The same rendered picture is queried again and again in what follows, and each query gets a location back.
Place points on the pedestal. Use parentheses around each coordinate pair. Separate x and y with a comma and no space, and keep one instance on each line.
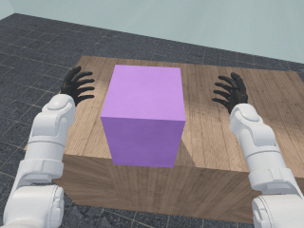
(209,179)

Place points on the right robot forearm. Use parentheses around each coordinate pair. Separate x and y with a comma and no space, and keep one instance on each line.
(268,171)

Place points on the left robot forearm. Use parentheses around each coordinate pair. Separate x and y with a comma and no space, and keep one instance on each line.
(46,144)

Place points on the right robot hand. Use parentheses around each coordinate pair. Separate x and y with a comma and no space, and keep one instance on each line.
(237,92)

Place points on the left robot upper arm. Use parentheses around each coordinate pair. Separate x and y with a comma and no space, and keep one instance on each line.
(36,206)

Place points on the carton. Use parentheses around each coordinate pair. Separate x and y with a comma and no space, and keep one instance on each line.
(143,115)

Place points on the left robot hand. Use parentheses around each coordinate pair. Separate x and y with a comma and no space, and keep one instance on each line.
(71,84)

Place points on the right robot upper arm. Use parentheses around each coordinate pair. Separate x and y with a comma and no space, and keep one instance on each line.
(278,211)

